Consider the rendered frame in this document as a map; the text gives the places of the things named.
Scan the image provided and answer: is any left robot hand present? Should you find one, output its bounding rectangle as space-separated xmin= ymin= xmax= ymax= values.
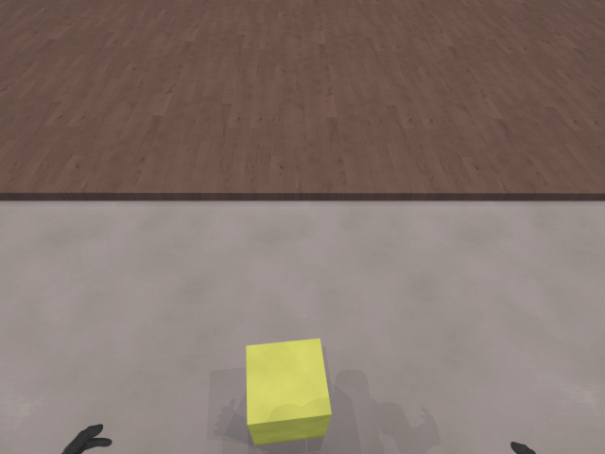
xmin=61 ymin=424 xmax=112 ymax=454

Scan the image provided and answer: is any carton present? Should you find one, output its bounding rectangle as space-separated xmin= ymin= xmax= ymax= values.
xmin=246 ymin=339 xmax=332 ymax=445

